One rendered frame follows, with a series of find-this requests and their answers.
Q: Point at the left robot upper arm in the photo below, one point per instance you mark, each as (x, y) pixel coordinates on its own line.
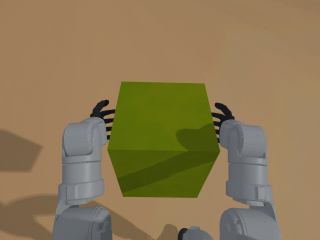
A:
(83, 223)

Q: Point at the carton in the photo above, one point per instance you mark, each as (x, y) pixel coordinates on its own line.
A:
(163, 142)

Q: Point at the robot right foot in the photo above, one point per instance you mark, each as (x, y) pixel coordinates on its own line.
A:
(181, 232)

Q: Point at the right robot hand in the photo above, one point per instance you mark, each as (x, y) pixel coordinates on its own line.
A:
(227, 116)

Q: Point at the robot left forearm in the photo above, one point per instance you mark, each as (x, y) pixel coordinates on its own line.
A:
(81, 170)

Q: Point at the right robot upper arm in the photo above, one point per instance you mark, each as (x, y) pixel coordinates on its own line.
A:
(248, 224)

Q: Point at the robot right forearm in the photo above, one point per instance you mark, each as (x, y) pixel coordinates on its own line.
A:
(247, 169)

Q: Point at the left robot hand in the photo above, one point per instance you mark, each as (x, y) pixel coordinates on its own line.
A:
(96, 113)

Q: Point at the right robot shin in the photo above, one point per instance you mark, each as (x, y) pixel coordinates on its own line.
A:
(194, 227)

